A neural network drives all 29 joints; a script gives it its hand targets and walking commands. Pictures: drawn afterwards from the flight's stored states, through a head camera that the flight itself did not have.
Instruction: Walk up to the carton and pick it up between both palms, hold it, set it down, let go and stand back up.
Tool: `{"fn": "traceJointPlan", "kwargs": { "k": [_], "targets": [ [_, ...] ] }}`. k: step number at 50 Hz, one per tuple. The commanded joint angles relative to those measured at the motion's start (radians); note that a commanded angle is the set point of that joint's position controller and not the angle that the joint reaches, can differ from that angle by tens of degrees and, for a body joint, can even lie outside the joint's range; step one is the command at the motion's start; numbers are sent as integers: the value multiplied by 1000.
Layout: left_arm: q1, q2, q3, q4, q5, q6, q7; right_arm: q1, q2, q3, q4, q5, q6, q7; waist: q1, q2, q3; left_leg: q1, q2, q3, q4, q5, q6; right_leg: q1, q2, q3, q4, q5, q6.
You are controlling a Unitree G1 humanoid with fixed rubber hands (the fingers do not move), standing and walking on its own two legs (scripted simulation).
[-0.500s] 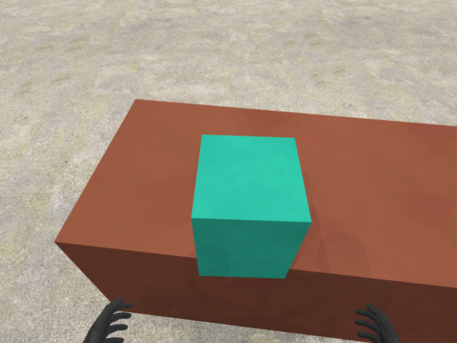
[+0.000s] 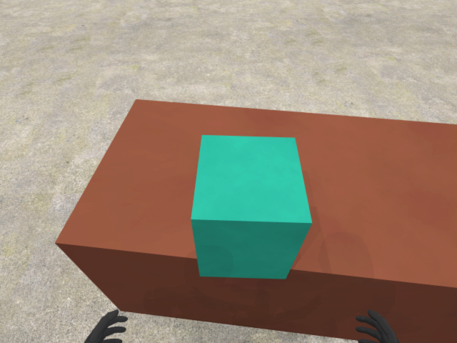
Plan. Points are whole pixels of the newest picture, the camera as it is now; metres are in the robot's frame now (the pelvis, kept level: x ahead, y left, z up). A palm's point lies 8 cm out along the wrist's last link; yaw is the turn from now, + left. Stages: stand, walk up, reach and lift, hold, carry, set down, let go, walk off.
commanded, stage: stand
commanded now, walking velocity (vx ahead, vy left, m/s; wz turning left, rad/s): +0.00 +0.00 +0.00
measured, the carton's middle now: (245, 209) +0.39 -0.02 -0.05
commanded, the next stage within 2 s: none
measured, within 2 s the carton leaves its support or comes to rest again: neither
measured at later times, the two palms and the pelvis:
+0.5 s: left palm out of the picture +0.11 +0.26 -0.10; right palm out of the picture +0.11 -0.28 -0.10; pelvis +0.00 +0.00 +0.00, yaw +0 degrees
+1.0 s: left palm out of the picture +0.11 +0.26 -0.11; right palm out of the picture +0.10 -0.28 -0.11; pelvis +0.00 +0.00 +0.00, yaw +0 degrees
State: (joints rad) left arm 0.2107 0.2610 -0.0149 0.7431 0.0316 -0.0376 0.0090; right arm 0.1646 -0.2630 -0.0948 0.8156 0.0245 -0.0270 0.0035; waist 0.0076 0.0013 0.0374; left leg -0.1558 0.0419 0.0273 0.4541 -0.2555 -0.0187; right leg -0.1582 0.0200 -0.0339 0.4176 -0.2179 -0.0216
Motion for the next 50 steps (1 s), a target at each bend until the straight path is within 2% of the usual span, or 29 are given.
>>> {"fn": "traceJointPlan", "kwargs": {
  "k": [1,3,4,5,7,8,10,12,15,17,19,20,22,23,24,26,27,29,31,33,34,36,39,41,42,44,46,48,50],
  "targets": [
    [-74,266,73,-4,5,-25,5,-112,-218,3,-72,-60,-5,7,11,28,-120,49,74,-56,-76,146,49,-3,-127,125,-83,124,-18],
    [-69,262,75,10,2,-30,-3,-47,-212,7,-29,-58,-11,3,1,47,-73,20,67,-56,-94,138,41,7,-135,128,-95,91,-10],
    [-73,280,77,4,-1,-28,-5,-29,-221,0,-43,-55,-12,-7,-16,-14,-30,0,84,-81,-110,97,45,-9,-120,115,-102,95,-9],
    [-44,235,67,20,-7,-23,-2,-24,-271,-5,-21,-63,-11,-15,-8,68,-26,12,79,-86,-115,88,50,-29,-126,125,-96,65,-11],
    [-60,280,77,24,-8,-24,2,-60,-223,-3,-30,-53,-8,-13,-8,67,-51,-4,72,-62,-88,137,47,9,-133,141,-86,127,-18],
    [-51,261,79,24,-7,-33,1,-70,-201,9,-44,-62,-3,-11,1,-39,-26,-15,97,-90,-103,117,60,-5,-122,115,-74,131,-19],
    [-89,258,67,8,3,-25,-8,-36,-258,-10,-34,-53,-3,-13,-24,22,-43,6,81,-73,-85,160,57,-13,-145,136,-82,159,-20],
    [-63,220,66,19,2,-24,-7,-59,-240,-6,-23,-61,-11,-11,-3,64,-43,14,83,-84,-108,131,55,-7,-132,114,-89,114,-16],
    [-59,281,72,64,-8,-44,-2,-51,-205,5,-35,-53,-2,-7,-23,-17,-30,48,93,-89,-111,154,51,-25,-120,127,-100,151,-12],
    [-83,267,68,38,-5,-31,-4,-15,-270,-9,2,-55,0,-11,-24,68,-77,50,74,-62,-57,200,44,6,-145,152,-89,227,-12],
    [-57,299,79,55,-16,-32,3,11,-250,-8,5,-49,-1,-13,-27,-32,-62,47,71,-70,-73,190,46,8,-133,127,-95,212,-1],
    [-37,247,61,52,-16,-33,1,-52,-266,-6,2,-66,5,-13,8,9,-56,24,81,-71,-74,158,56,2,-138,127,-85,181,-9],
    [-45,269,73,61,-6,-29,2,-50,-270,-11,8,-67,9,-7,17,-5,-66,27,66,-63,-92,134,43,28,-144,122,-88,175,-13],
    [-75,261,67,59,-6,-30,9,-56,-257,-15,11,-51,8,-14,-22,33,-47,22,79,-75,-104,151,50,-2,-144,139,-98,205,-19],
    [-67,255,66,69,-15,-26,4,-60,-231,4,9,-60,-2,-12,3,-30,-55,34,92,-82,-110,157,54,24,-133,115,-107,157,-9],
    [-90,234,58,57,-5,-28,-2,-77,-243,7,5,-59,-3,-16,3,1,-66,12,80,-73,-116,159,57,47,-143,120,-99,179,-6],
    [-105,243,58,52,-10,-26,-4,-23,-260,-6,19,-53,-6,-16,-41,35,-23,23,79,-69,-118,148,54,-9,-138,136,-97,200,-10],
    [-99,234,60,63,0,-19,0,-64,-224,7,23,-52,-2,-16,-24,71,-54,26,80,-66,-113,150,51,20,-133,125,-101,217,-6],
    [-100,269,68,85,-3,-31,3,-62,-224,1,0,-48,-13,-6,-23,2,-62,46,100,-107,-131,171,55,-1,-126,116,-82,172,-16],
    [-73,232,57,91,-12,-24,3,-89,-245,1,10,-55,-15,-6,-5,66,-25,30,96,-102,-124,175,55,-13,-136,120,-107,159,-12],
    [-106,262,65,92,-10,-23,2,-26,-232,2,25,-42,-10,-13,-39,-8,-40,59,90,-93,-113,192,46,-18,-129,122,-110,137,-13],
    [-93,234,48,103,-12,-23,-3,-61,-263,-5,20,-50,-9,-9,-21,71,-92,67,96,-88,-97,171,49,23,-149,131,-112,170,-15],
    [-106,267,64,98,-9,-33,1,-12,-242,-1,40,-51,-1,-15,-26,-25,-83,59,85,-84,-115,238,39,50,-138,105,-86,251,-6],
    [-74,251,57,127,-13,-29,4,-39,-243,-9,30,-49,-2,-6,-15,94,-120,63,72,-66,-105,250,32,81,-152,100,-81,268,-10],
    [-74,250,54,120,-20,-25,5,-30,-231,9,38,-54,3,-14,1,-5,-50,43,81,-86,-100,228,37,17,-141,117,-100,250,2],
    [-96,245,55,124,-21,-19,1,-26,-222,-2,46,-52,-1,-13,-24,-23,-79,63,86,-66,-98,178,41,29,-150,120,-110,264,-6],
    [-85,259,67,125,-3,-23,9,-37,-214,0,46,-52,8,-21,-7,44,-49,58,89,-73,-122,203,43,14,-144,123,-107,220,-13],
    [-103,290,66,137,-14,-34,9,-41,-233,1,51,-54,3,-17,-13,-39,-38,70,101,-90,-123,187,55,-20,-147,139,-125,203,-6],
    [-66,277,60,149,-9,-28,9,-83,-265,-1,48,-53,5,-14,7,58,-85,63,92,-86,-112,165,53,30,-156,146,-136,180,-10]
  ]
}}
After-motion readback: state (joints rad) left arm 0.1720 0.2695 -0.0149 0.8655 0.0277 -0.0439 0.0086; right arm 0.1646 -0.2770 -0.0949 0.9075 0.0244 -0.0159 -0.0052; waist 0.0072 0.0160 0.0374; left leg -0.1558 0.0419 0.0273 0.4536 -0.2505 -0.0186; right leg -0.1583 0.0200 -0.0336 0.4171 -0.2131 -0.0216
